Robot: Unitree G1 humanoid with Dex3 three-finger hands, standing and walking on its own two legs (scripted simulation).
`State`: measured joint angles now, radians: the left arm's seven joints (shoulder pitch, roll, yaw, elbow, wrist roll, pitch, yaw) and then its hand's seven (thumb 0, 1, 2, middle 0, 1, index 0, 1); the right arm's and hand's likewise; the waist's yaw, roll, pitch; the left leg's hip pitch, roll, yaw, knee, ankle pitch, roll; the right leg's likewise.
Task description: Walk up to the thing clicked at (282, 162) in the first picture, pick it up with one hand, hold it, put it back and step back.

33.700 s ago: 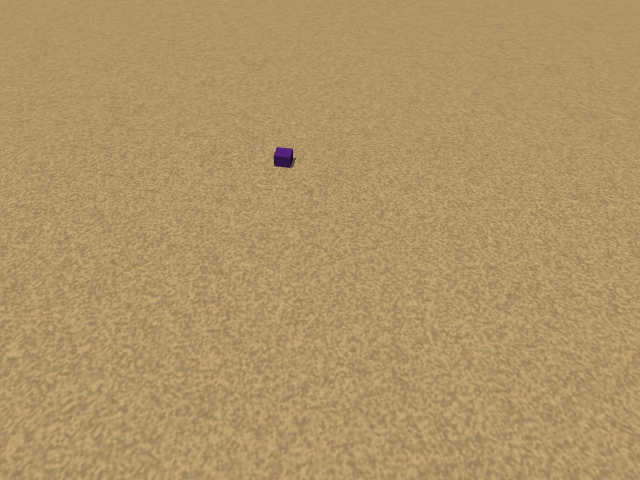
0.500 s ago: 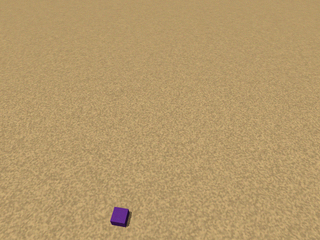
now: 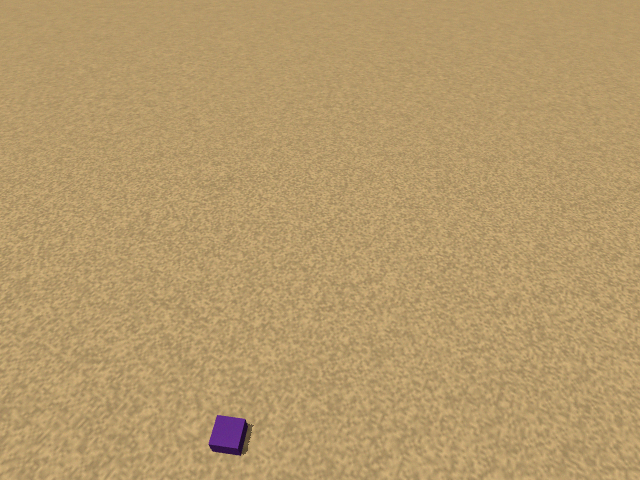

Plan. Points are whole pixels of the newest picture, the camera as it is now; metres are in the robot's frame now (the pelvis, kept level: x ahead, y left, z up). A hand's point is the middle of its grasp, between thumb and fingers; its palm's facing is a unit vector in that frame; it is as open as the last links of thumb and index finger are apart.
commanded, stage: stand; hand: left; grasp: from above
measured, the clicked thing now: (228, 435) +0.44 +0.26 -0.75
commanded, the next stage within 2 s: step back in 1.18 s
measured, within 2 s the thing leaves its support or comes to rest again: neither
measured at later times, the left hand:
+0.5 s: hand out of the picture +0.06 +0.22 -0.17, palm faces +0.00 -0.96 -0.27, open 7.4 cm
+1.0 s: hand out of the picture +0.07 +0.25 -0.16, palm faces -0.02 -0.95 -0.32, open 7.4 cm
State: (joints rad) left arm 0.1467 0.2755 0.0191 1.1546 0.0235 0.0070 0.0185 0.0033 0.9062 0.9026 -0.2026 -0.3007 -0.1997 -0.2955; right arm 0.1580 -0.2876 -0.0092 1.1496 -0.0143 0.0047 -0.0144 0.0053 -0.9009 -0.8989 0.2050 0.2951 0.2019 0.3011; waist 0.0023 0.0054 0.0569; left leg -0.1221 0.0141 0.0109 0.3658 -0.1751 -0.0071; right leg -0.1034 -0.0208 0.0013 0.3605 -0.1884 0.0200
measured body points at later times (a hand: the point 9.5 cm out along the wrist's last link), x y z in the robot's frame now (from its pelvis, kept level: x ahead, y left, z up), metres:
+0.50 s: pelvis +0.01 +0.00 +0.00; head +0.01 +0.00 +0.45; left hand +0.06 +0.27 -0.15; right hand +0.05 -0.26 -0.15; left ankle +0.02 +0.12 -0.75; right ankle +0.01 -0.13 -0.75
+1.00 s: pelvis +0.01 +0.01 +0.00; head +0.01 +0.01 +0.45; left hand +0.07 +0.29 -0.14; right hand +0.06 -0.28 -0.14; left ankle +0.02 +0.12 -0.75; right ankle +0.01 -0.13 -0.75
